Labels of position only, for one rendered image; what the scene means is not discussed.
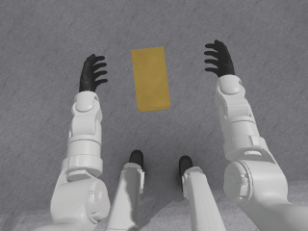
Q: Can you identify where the robot left hand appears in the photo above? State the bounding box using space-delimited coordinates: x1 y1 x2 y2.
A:
79 54 108 92

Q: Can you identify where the robot thigh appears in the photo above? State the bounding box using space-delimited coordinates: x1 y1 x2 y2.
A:
182 171 226 231
104 167 144 231

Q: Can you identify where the robot right upper arm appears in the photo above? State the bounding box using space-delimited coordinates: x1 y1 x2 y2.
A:
223 160 308 231

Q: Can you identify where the robot left thigh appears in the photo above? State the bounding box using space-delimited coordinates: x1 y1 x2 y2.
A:
104 167 144 231

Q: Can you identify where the robot right thigh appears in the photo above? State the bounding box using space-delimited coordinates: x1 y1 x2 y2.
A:
182 171 226 231

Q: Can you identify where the robot left upper arm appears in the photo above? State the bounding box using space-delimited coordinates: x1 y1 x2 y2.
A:
32 177 111 231

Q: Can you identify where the robot right forearm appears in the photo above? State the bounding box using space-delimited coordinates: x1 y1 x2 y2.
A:
214 74 288 193

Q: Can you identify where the carton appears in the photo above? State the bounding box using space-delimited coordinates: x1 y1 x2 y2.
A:
131 46 170 113

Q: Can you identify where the robot right hand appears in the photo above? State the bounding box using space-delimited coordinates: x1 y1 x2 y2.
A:
204 39 235 77

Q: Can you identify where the robot left forearm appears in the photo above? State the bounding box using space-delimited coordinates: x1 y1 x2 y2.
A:
50 90 103 219

